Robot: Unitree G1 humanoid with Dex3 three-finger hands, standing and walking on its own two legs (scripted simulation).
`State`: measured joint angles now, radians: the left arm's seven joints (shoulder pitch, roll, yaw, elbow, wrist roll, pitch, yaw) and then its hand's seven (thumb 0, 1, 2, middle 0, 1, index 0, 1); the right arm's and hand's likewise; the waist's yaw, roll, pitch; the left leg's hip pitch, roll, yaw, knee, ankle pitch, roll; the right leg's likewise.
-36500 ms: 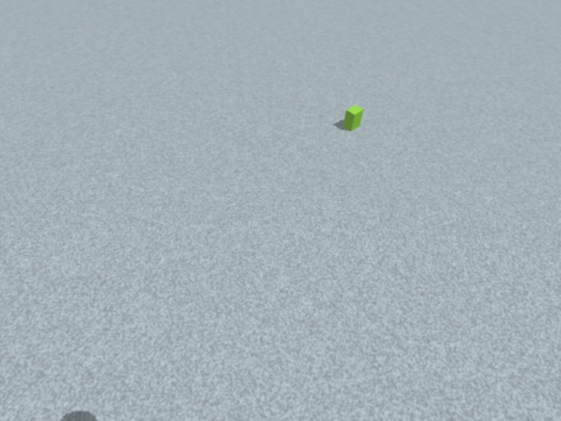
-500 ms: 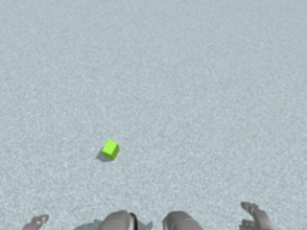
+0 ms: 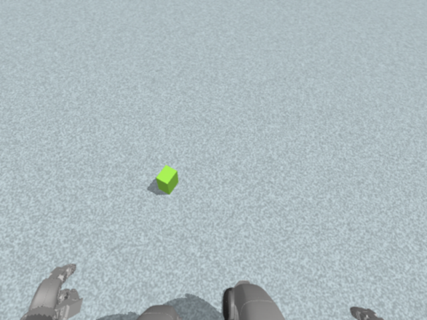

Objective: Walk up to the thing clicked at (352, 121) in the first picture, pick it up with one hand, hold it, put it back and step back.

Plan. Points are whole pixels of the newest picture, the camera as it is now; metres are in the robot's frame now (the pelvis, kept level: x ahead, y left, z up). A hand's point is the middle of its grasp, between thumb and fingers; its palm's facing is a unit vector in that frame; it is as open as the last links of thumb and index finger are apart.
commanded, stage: step back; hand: left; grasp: from above
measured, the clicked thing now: (167, 180) +0.72 +0.18 -0.69
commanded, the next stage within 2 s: none
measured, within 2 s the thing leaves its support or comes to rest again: neither
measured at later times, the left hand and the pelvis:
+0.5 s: hand out of the picture -0.09 +0.23 -0.12, palm faces -0.06 -0.90 -0.43, open 7.4 cm; pelvis -0.17 -0.03 +0.01, yaw -5 degrees
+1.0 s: hand out of the picture -0.25 +0.23 -0.14, palm faces -0.03 -0.93 -0.38, open 7.4 cm; pelvis -0.35 -0.04 +0.01, yaw -3 degrees
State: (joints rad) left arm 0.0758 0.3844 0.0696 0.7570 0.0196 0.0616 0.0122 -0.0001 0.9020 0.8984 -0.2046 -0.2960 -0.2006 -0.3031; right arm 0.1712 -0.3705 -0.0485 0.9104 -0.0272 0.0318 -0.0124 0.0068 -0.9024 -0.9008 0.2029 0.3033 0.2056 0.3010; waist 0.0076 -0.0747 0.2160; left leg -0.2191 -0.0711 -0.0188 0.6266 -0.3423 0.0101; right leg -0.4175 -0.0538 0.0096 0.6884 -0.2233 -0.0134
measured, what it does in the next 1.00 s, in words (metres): walks backwards: right foot, then left foot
